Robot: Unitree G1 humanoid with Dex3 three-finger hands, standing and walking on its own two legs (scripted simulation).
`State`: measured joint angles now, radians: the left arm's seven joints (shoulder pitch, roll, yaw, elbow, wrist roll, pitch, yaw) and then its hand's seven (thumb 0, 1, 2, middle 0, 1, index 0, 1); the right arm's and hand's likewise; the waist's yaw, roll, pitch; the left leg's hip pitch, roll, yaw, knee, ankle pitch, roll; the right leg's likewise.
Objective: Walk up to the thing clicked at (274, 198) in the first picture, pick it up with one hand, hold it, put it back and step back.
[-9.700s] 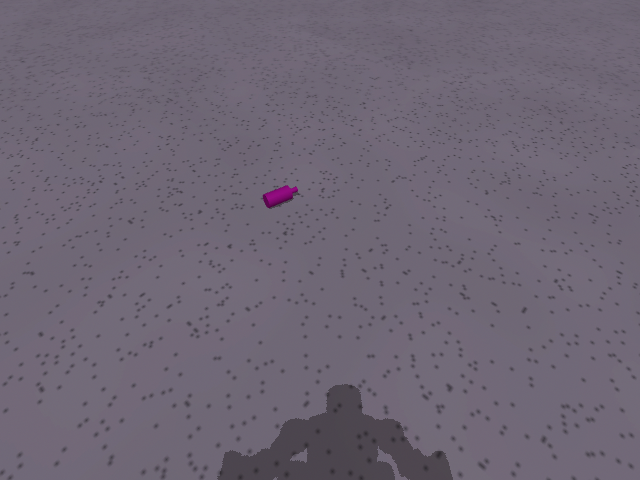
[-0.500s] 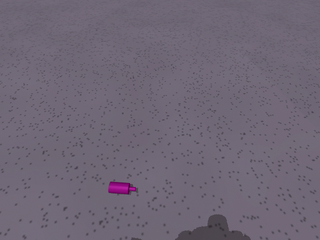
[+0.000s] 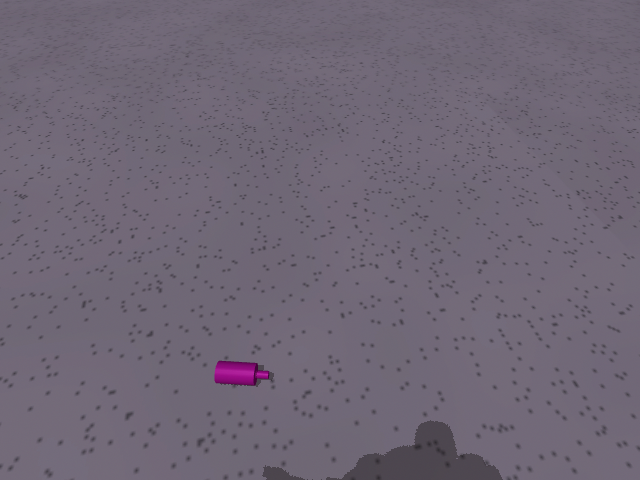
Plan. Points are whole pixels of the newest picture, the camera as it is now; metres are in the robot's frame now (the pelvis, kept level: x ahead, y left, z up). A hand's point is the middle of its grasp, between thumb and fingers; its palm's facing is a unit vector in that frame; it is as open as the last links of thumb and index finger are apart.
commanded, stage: stand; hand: left
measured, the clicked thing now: (243, 373) +0.57 +0.26 -0.75
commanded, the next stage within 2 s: none
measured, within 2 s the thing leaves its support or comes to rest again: neither
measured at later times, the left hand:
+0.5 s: hand out of the picture +0.05 +0.25 -0.16, palm faces -0.02 -0.94 -0.34, open 7.4 cm
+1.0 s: hand out of the picture +0.07 +0.26 -0.16, palm faces -0.01 -0.94 -0.34, open 7.4 cm
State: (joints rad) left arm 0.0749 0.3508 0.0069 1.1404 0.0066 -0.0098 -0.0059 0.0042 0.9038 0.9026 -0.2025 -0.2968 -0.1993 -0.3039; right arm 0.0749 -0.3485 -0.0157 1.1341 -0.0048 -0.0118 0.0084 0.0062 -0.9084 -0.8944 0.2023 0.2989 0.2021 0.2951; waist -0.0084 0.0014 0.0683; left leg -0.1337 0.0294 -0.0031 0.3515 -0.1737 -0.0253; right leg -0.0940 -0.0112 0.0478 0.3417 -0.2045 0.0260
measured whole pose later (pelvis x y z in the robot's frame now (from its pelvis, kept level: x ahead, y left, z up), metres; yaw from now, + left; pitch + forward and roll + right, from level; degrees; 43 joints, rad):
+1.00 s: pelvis +0.01 +0.00 +0.00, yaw +1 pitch -1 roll +0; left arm 0.12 0.35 0.00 1.13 0.01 0.00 -0.01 0.00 0.90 0.90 -0.20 -0.30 -0.20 -0.30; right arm 0.10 -0.35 0.00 1.14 -0.01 -0.01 0.01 0.01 -0.91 -0.89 0.20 0.30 0.20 0.30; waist 0.00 0.00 0.06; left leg -0.14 0.02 -0.02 0.34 -0.18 -0.02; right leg -0.10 -0.02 0.03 0.33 -0.21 0.03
